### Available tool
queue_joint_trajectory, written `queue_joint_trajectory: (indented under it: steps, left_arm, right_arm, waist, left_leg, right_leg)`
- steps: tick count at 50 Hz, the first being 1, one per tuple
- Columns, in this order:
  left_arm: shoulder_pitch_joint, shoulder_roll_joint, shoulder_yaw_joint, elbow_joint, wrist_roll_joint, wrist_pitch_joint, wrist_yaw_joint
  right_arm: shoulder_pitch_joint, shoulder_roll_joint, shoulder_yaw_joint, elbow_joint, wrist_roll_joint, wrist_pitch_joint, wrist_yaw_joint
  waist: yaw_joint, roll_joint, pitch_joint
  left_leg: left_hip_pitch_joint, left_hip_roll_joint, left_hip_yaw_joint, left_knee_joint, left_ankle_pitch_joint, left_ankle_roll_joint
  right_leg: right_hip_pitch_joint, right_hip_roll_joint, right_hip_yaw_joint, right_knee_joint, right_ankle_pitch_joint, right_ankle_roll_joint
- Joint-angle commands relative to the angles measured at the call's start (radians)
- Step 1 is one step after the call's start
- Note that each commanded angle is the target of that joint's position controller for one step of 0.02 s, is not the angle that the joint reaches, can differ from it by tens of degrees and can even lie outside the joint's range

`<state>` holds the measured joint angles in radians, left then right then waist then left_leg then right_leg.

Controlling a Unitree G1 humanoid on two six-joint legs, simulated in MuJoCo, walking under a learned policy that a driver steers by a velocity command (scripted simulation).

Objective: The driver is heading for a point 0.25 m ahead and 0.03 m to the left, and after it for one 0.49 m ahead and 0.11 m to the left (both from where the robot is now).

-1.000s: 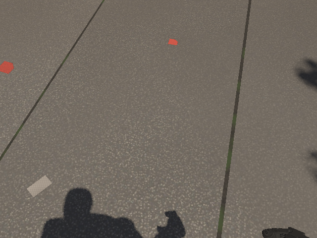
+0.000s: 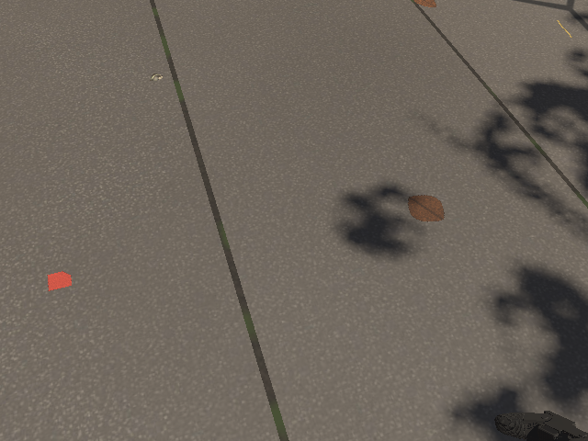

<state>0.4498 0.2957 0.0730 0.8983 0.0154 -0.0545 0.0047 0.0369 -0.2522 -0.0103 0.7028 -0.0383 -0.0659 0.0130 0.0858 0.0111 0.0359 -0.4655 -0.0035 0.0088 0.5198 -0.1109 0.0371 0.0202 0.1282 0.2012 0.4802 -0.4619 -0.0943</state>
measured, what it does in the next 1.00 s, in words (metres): walks ahead, turning left: right foot, then left foot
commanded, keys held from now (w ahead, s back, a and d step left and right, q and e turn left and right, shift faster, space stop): w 0.02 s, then q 0.88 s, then e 0.10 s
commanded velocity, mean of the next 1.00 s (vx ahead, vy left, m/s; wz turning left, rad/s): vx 0.13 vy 0.00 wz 0.34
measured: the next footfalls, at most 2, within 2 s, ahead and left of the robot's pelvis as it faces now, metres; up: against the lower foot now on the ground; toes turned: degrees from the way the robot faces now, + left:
right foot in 0.48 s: +0.26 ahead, -0.07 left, +0.00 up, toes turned +13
left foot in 0.92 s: +0.12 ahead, +0.12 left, +0.00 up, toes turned +27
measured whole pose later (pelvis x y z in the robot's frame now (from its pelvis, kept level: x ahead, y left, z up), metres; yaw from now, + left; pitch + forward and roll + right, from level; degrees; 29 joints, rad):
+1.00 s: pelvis +0.12 +0.03 +0.01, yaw +27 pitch -1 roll -1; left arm 0.23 0.30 0.06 0.79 0.02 0.06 0.02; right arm 0.19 -0.26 -0.04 0.74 -0.02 0.05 0.02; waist 0.02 -0.05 0.06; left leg -0.23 -0.03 0.02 0.55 -0.30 0.06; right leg -0.40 -0.06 -0.08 0.81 -0.44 0.02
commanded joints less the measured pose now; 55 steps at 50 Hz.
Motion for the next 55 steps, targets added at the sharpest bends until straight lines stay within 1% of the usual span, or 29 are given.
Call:
queue_joint_trajectory:
  steps: [1,2,3,4,6,7,10,15,20,23,24,25,26,27,28,29,32,36,41,44,45,46,47,48,49,50,52,53,55]
  left_arm:
    - [0.133,0.005,-0.004,-0.081,-0.034,-0.022,-0.009]
    - [0.098,0.083,0.001,-0.049,0.000,-0.013,0.002]
    - [0.007,0.087,0.004,-0.059,0.006,-0.010,-0.002]
    - [-0.053,0.075,-0.002,-0.072,0.010,-0.011,-0.004]
    - [-0.075,0.060,-0.006,-0.083,0.028,0.004,-0.011]
    - [-0.065,0.045,-0.013,-0.080,0.026,0.012,-0.015]
    - [-0.108,0.021,-0.026,-0.093,0.025,0.022,-0.012]
    - [-0.247,0.020,-0.042,-0.129,0.006,0.042,0.003]
    - [-0.320,0.036,-0.045,-0.153,-0.006,0.045,0.026]
    - [-0.240,0.040,-0.042,-0.139,-0.005,0.024,0.039]
    - [-0.207,0.087,-0.031,-0.138,0.008,0.014,0.048]
    - [-0.212,0.153,-0.023,-0.160,0.014,0.015,0.057]
    - [-0.206,0.176,-0.010,-0.155,-0.007,0.035,0.051]
    - [-0.216,0.117,-0.022,-0.169,-0.013,0.043,0.047]
    - [-0.267,0.068,-0.034,-0.180,-0.011,0.044,0.046]
    - [-0.312,0.053,-0.040,-0.193,0.001,0.049,0.047]
    - [-0.300,0.067,-0.032,-0.192,0.012,0.046,0.049]
    - [-0.248,0.091,-0.017,-0.178,0.013,0.046,0.044]
    - [-0.247,0.137,0.005,-0.176,0.023,0.054,0.022]
    - [-0.255,0.164,0.018,-0.173,0.013,0.065,0.015]
    - [-0.253,0.164,0.021,-0.169,0.007,0.070,0.014]
    - [-0.194,0.136,0.017,-0.151,0.008,0.077,0.008]
    - [-0.164,0.021,-0.014,-0.195,0.013,0.086,-0.001]
    - [-0.284,0.066,-0.009,-0.213,0.014,0.106,0.019]
    - [-0.275,0.059,-0.010,-0.198,-0.004,0.118,0.017]
    - [-0.235,0.050,-0.012,-0.163,-0.014,0.118,0.009]
    - [-0.153,0.069,-0.004,-0.093,0.004,0.113,-0.004]
    - [-0.134,0.071,-0.003,-0.073,0.003,0.112,-0.008]
    - [-0.151,0.075,0.002,-0.071,-0.006,0.111,-0.012]
  right_arm:
    - [0.407,-0.320,-0.096,0.049,-0.026,-0.012,-0.025]
    - [0.336,-0.231,-0.083,0.043,0.002,-0.001,-0.015]
    - [0.246,-0.158,-0.066,0.027,0.015,-0.002,-0.011]
    - [0.214,-0.114,-0.053,0.034,0.015,-0.008,-0.006]
    - [0.233,-0.080,-0.037,0.074,0.030,-0.022,-0.004]
    - [0.227,-0.090,-0.037,0.086,0.035,-0.025,-0.001]
    - [0.277,-0.125,-0.045,0.121,0.035,-0.028,-0.001]
    - [0.316,-0.153,-0.060,0.132,0.031,0.013,-0.011]
    - [0.324,-0.169,-0.079,0.123,0.023,0.049,-0.017]
    - [0.254,-0.174,-0.090,0.095,0.034,0.071,-0.025]
    - [0.261,-0.137,-0.082,0.077,0.042,0.072,-0.026]
    - [0.333,-0.049,-0.063,0.062,0.037,0.071,-0.027]
    - [0.369,-0.114,-0.083,0.064,0.033,0.088,-0.038]
    - [0.362,-0.158,-0.094,0.085,0.011,0.100,-0.038]
    - [0.327,-0.153,-0.100,0.094,0.010,0.109,-0.031]
    - [0.318,-0.142,-0.100,0.095,0.015,0.120,-0.024]
    - [0.292,-0.126,-0.095,0.082,0.023,0.140,-0.002]
    - [0.214,-0.114,-0.085,0.043,0.024,0.152,0.013]
    - [0.156,-0.106,-0.069,-0.001,0.033,0.152,0.028]
    - [0.186,-0.106,-0.067,-0.008,0.037,0.140,0.030]
    - [0.221,-0.109,-0.067,0.003,0.033,0.130,0.026]
    - [0.230,-0.142,-0.072,0.007,0.019,0.118,0.015]
    - [0.214,-0.264,-0.091,-0.030,0.014,0.107,0.006]
    - [0.264,-0.276,-0.097,-0.014,0.007,0.102,-0.002]
    - [0.218,-0.195,-0.070,-0.004,0.006,0.097,-0.008]
    - [0.133,-0.124,-0.045,-0.007,0.011,0.093,-0.014]
    - [0.073,-0.069,-0.020,-0.010,0.014,0.079,-0.034]
    - [0.092,-0.061,-0.013,0.002,0.015,0.074,-0.039]
    - [0.130,-0.104,-0.022,0.023,0.021,0.072,-0.048]
  waist:
    - [-0.133,0.315,-0.349]
    - [-0.116,0.148,-0.232]
    - [-0.101,0.043,-0.093]
    - [-0.094,-0.005,-0.059]
    - [-0.065,0.065,-0.058]
    - [-0.051,0.089,-0.094]
    - [-0.047,0.090,-0.095]
    - [-0.081,0.107,-0.118]
    - [-0.104,0.111,-0.080]
    - [-0.052,0.094,-0.053]
    - [-0.058,0.016,-0.080]
    - [-0.107,-0.203,-0.122]
    - [-0.096,-0.285,-0.156]
    - [-0.107,-0.143,-0.123]
    - [-0.118,-0.091,-0.072]
    - [-0.135,-0.091,-0.053]
    - [-0.125,-0.152,-0.063]
    - [-0.089,-0.159,-0.075]
    - [-0.067,-0.193,-0.084]
    - [-0.092,-0.182,-0.097]
    - [-0.114,-0.147,-0.097]
    - [-0.109,-0.014,-0.072]
    - [-0.081,0.306,-0.069]
    - [-0.160,0.202,-0.023]
    - [-0.111,0.138,-0.006]
    - [-0.066,0.123,0.016]
    - [-0.044,0.150,-0.016]
    - [-0.049,0.127,-0.037]
    - [-0.069,0.098,-0.036]
  left_leg:
    - [0.750,0.428,-0.705,-0.207,-0.254,0.211]
    - [0.638,0.408,-0.786,-0.262,-0.282,0.218]
    - [0.494,0.366,-0.602,-0.250,-0.102,0.214]
    - [0.422,0.317,-0.459,-0.232,0.172,0.203]
    - [0.367,0.231,-0.278,-0.213,0.600,0.175]
    - [0.359,0.210,-0.245,-0.216,0.670,0.183]
    - [0.360,0.184,-0.193,-0.193,0.894,0.191]
    - [0.319,0.152,-0.206,-0.169,0.746,0.167]
    - [0.296,0.156,-0.317,-0.119,0.542,0.160]
    - [0.225,0.109,-0.383,-0.039,0.321,0.099]
    - [0.148,0.062,-0.361,0.048,0.132,0.054]
    - [0.053,-0.056,-0.201,0.266,-0.319,0.012]
    - [-0.027,-0.147,-0.056,0.451,-0.593,-0.005]
    - [-0.041,-0.087,-0.081,0.571,-0.540,-0.016]
    - [-0.037,-0.064,-0.087,0.610,-0.460,-0.031]
    - [-0.027,-0.049,-0.080,0.624,-0.409,-0.050]
    - [-0.020,-0.049,-0.046,0.641,-0.324,-0.085]
    - [-0.026,-0.023,-0.026,0.514,-0.320,-0.093]
    - [0.123,-0.009,0.039,0.279,-0.352,-0.054]
    - [0.227,-0.020,0.073,0.091,-0.283,-0.018]
    - [0.311,-0.033,0.071,-0.040,-0.193,-0.001]
    - [0.393,0.021,-0.067,-0.204,-0.145,0.017]
    - [0.465,0.352,-0.489,-0.291,-0.001,0.103]
    - [0.273,0.406,-0.451,-0.268,0.212,0.201]
    - [0.240,0.337,-0.342,-0.263,0.225,0.199]
    - [0.214,0.264,-0.242,-0.278,0.176,0.160]
    - [0.280,0.186,-0.127,-0.271,0.270,0.114]
    - [0.312,0.186,-0.096,-0.256,0.336,0.109]
    - [0.377,0.213,-0.077,-0.230,0.384,0.109]
  right_leg:
    - [-0.499,0.038,-0.084,0.696,-0.022,0.019]
    - [-0.601,-0.017,-0.048,0.783,-0.029,0.012]
    - [-0.593,-0.048,-0.050,0.786,0.057,0.020]
    - [-0.568,-0.073,-0.066,0.750,0.092,0.029]
    - [-0.511,-0.118,-0.116,0.664,0.102,0.057]
    - [-0.474,-0.114,-0.140,0.635,0.102,0.074]
    - [-0.484,-0.111,-0.173,0.521,0.126,0.109]
    - [-0.449,-0.102,-0.191,0.348,0.225,0.124]
    - [-0.406,-0.088,-0.167,0.221,0.192,0.108]
    - [-0.235,-0.097,-0.150,-0.063,0.301,0.081]
    - [-0.125,-0.223,-0.050,-0.130,0.367,0.051]
    - [-0.024,-0.480,0.163,-0.146,0.689,-0.011]
    - [-0.060,-0.577,0.285,-0.151,0.835,-0.159]
    - [-0.094,-0.537,0.232,-0.170,0.762,-0.174]
    - [-0.151,-0.467,0.128,-0.180,0.686,-0.147]
    - [-0.184,-0.412,0.042,-0.191,0.634,-0.114]
    - [-0.185,-0.354,-0.088,-0.181,0.678,-0.104]
    - [-0.134,-0.393,-0.114,-0.181,0.587,-0.127]
    - [-0.185,-0.420,-0.167,-0.153,0.493,-0.115]
    - [-0.206,-0.429,-0.199,-0.077,0.497,-0.076]
    - [-0.258,-0.414,-0.237,-0.013,0.447,-0.029]
    - [-0.371,-0.361,-0.287,0.110,0.314,0.041]
    - [-0.619,-0.205,-0.384,0.346,-0.116,0.133]
    - [-0.568,-0.175,-0.238,0.450,-0.141,0.125]
    - [-0.509,-0.190,-0.191,0.478,-0.066,0.113]
    - [-0.466,-0.192,-0.176,0.457,0.022,0.104]
    - [-0.419,-0.165,-0.182,0.443,0.114,0.104]
    - [-0.394,-0.145,-0.159,0.440,0.114,0.107]
    - [-0.418,-0.117,-0.132,0.438,0.098,0.114]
